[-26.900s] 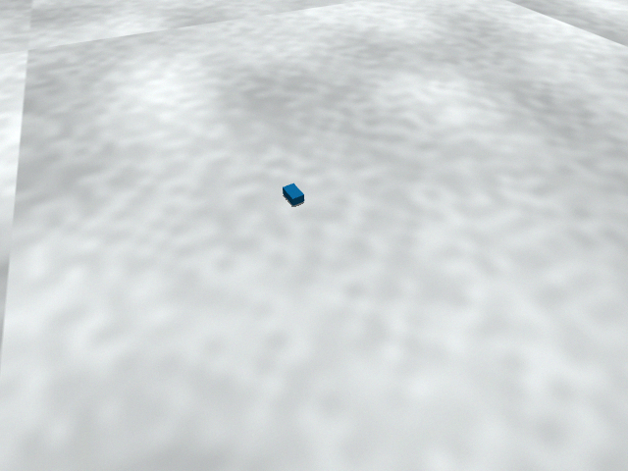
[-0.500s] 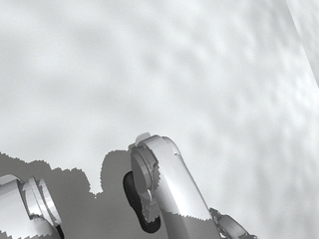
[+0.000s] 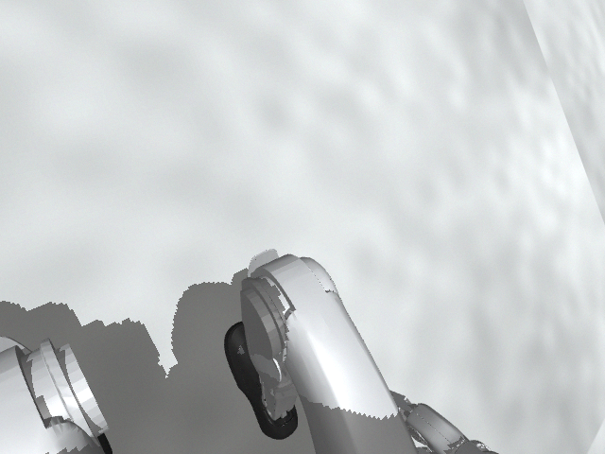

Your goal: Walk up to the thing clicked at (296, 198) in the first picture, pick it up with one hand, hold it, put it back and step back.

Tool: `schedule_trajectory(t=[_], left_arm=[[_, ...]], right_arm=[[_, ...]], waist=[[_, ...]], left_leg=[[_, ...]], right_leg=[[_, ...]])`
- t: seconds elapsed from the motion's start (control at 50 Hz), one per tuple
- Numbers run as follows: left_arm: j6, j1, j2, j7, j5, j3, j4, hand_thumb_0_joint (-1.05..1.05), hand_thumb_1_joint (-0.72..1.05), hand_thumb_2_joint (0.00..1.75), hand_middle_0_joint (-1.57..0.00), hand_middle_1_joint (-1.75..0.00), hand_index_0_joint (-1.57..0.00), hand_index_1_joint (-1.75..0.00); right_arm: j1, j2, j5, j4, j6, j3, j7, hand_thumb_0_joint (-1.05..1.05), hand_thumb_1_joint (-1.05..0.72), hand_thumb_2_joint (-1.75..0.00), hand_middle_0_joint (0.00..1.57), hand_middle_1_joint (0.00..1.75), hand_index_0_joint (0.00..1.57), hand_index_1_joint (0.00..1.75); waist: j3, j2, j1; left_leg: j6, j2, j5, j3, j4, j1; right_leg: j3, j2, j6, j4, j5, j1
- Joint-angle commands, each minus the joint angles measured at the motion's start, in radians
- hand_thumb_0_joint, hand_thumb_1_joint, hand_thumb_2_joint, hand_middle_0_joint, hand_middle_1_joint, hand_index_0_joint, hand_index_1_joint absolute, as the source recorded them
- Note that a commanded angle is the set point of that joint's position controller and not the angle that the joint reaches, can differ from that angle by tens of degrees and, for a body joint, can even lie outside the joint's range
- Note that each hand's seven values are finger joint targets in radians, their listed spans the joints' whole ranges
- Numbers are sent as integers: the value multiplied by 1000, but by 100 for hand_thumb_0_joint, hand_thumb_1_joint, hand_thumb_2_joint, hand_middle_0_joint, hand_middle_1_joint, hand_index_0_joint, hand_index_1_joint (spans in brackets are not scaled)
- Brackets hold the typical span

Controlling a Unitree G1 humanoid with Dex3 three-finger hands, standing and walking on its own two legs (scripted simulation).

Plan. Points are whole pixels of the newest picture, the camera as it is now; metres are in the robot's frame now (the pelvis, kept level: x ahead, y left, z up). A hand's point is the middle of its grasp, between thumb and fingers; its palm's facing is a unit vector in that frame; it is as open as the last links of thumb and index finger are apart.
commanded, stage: open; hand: left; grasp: from above
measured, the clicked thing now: out of the picture +0.44 +0.36 -0.28
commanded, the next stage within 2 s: withdraw in 0.92 s
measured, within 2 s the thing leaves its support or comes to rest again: neither
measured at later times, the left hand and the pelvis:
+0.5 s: hand out of the picture +0.44 +0.36 -0.25, palm faces -0.41 -0.19 -0.89, open 11.3 cm; pelvis +0.00 +0.00 +0.00, yaw -1 degrees
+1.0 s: hand out of the picture +0.44 +0.36 -0.25, palm faces -0.41 -0.18 -0.89, open 13.5 cm; pelvis +0.00 +0.00 +0.01, yaw -1 degrees
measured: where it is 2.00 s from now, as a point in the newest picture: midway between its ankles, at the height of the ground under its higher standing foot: (192, 442)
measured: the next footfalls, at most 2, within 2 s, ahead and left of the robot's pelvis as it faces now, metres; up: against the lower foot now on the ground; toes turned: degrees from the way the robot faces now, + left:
none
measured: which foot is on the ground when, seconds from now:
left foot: down 0.00-1.00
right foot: down 0.00-1.00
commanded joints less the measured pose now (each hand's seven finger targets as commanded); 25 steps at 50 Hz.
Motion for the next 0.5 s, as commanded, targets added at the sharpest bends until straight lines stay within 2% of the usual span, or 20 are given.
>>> schedule_trajectory(t=[0.0, 0.02, 0.04, 0.06, 0.08, 0.1, 0.12, 0.14, 0.2, 0.22, 0.24, 0.26, 0.28, 0.3, 0.32, 0.34, 0.36, 0.38, 0.42, 0.48], left_arm=[[-4, -229, 241, 39, -13, -5, -95, 0, 75, 48, -112, -40, -113, -39], [-5, -236, 232, 37, -17, -7, -95, 0, 76, 47, -113, -39, -114, -38], [-7, -228, 253, 45, -20, 11, -95, 0, 68, 46, -105, -39, -106, -39], [-9, -249, 236, 41, -14, -12, -110, 0, 60, 45, -97, -42, -98, -41], [-9, -253, 244, 43, -23, 1, -110, 0, 52, 43, -89, -42, -90, -41], [-8, -255, 230, 40, -23, -12, -116, 0, 44, 41, -81, -43, -82, -41], [-9, -234, 257, 44, -23, 3, -96, 0, 36, 42, -73, -43, -74, -41], [-13, -243, 247, 44, -22, -8, -103, 0, 28, 40, -68, -45, -70, -43], [-10, -228, 262, 44, -15, 3, -105, 0, 7, 49, -59, -51, -60, -50], [-13, -249, 266, 47, -20, 6, -121, 0, 3, 52, -56, -53, -56, -53], [-14, -269, 242, 41, -19, -18, -146, 0, 0, 54, -54, -55, -54, -54], [-10, -244, 256, 45, -26, 4, -124, 0, -3, 56, -51, -56, -52, -56], [-12, -253, 236, 46, -27, -17, -147, 0, -5, 58, -49, -58, -50, -58], [-4, -202, 262, 49, -21, 4, -71, 0, -8, 60, -47, -60, -48, -60], [-8, -236, 232, 44, -22, -19, -123, 0, -9, 62, -46, -62, -46, -61], [-2, -198, 264, 52, -24, 17, -80, 0, -12, 64, -43, -64, -44, -64], [-3, -249, 244, 45, -21, -13, -129, 0, -14, 65, -42, -64, -42, -64], [0, -235, 259, 46, -25, 5, -105, 0, -16, 67, -40, -67, -40, -66], [6, -214, 260, 40, -24, 0, -91, 0, -20, 71, -38, -68, -37, -69], [-3, -248, 244, 35, -30, -24, -117, 0, -22, 72, -35, -73, -35, -73]], right_arm=[[182, -338, 7, 9, -11, -95, -4, 0, -90, -90, 20, 30, 20, 30], [191, -336, 5, 10, -13, -93, -3, 0, -90, -90, 20, 30, 20, 30], [184, -336, 4, 13, -9, -89, -6, 0, -89, -90, 20, 30, 20, 30], [181, -332, 8, 7, -13, -88, -3, 0, -89, -90, 20, 30, 20, 30], [186, -334, 4, 9, -14, -85, -2, 0, -89, -90, 20, 30, 20, 30], [180, -336, 4, -3, -18, -83, -1, 0, -89, -90, 20, 30, 20, 30], [176, -338, 6, 6, -14, -84, -5, 0, -89, -90, 20, 30, 20, 30], [172, -339, 4, -2, -13, -83, -5, 0, -89, -90, 20, 30, 20, 30], [180, -336, -2, 0, -8, -82, -5, 0, -89, -90, 20, 30, 20, 30], [177, -338, 0, 1, -8, -81, -6, 0, -89, -90, 20, 30, 20, 30], [169, -333, 3, -11, -13, -78, -3, 0, -89, -90, 20, 30, 20, 30], [179, -341, -1, 1, -13, -82, -3, 0, -89, -90, 20, 30, 20, 30], [169, -337, 0, -6, -14, -77, -3, 0, -89, -90, 20, 30, 20, 30], [174, -341, 2, 9, -10, -78, -5, 0, -89, -90, 20, 30, 20, 30], [180, -339, 1, -1, -13, -80, -3, 0, -89, -90, 20, 30, 20, 30], [180, -339, -4, 13, -8, -79, -6, 0, -89, -90, 20, 30, 20, 30], [185, -337, 0, 4, -13, -79, 0, 0, -89, -90, 20, 30, 20, 30], [173, -337, -2, 9, -12, -78, -1, 0, -89, -90, 20, 30, 20, 30], [181, -345, -2, 3, -10, -79, -2, 0, -89, -90, 20, 30, 20, 30], [168, -339, 1, -8, -14, -73, -1, 0, -89, -90, 20, 30, 20, 30]], waist=[[-632, 555, -52], [-622, 554, -54], [-640, 541, -48], [-625, 562, -52], [-632, 553, -53], [-631, 545, -56], [-632, 551, -51], [-626, 551, -51], [-620, 551, -47], [-638, 563, -47], [-637, 578, -52], [-653, 577, -52], [-664, 572, -50], [-637, 555, -52], [-630, 570, -55], [-636, 571, -45], [-622, 587, -51], [-629, 590, -47], [-611, 572, -58], [-603, 576, -55]], left_leg=[[24, 41, 214, 123, -241, 526], [24, 41, 223, 125, -239, 521], [23, 45, 220, 119, -246, 526], [23, 42, 222, 123, -241, 520], [24, 44, 230, 119, -239, 526], [23, 44, 233, 117, -242, 530], [23, 45, 212, 119, -250, 521], [24, 44, 202, 120, -247, 514], [24, 44, 199, 122, -249, 509], [21, 45, 206, 117, -254, 526], [20, 44, 222, 116, -249, 538], [17, 47, 246, 111, -254, 560], [17, 47, 264, 113, -248, 557], [19, 48, 242, 114, -249, 538], [19, 45, 252, 118, -249, 537], [16, 48, 247, 116, -259, 542], [14, 45, 253, 113, -255, 545], [14, 48, 240, 110, -260, 546], [19, 46, 227, 117, -258, 527], [19, 44, 212, 116, -262, 523]], right_leg=[[-140, 24, -89, -203, 293, 308], [-139, 22, -85, -208, 301, 318], [-141, 27, -87, -210, 300, 329], [-137, 24, -89, -203, 301, 319], [-142, 23, -85, -207, 309, 325], [-144, 23, -85, -205, 311, 320], [-142, 25, -88, -211, 294, 329], [-143, 26, -87, -214, 287, 322], [-141, 27, -88, -214, 285, 332], [-145, 26, -88, -211, 287, 329], [-146, 23, -89, -204, 301, 319], [-148, 23, -87, -205, 318, 334], [-148, 26, -85, -207, 338, 342], [-147, 27, -87, -207, 325, 337], [-145, 28, -85, -210, 329, 336], [-147, 28, -87, -213, 326, 352], [-149, 22, -89, -198, 322, 315], [-150, 24, -90, -205, 310, 322], [-144, 28, -89, -215, 306, 335], [-145, 23, -90, -215, 294, 324]])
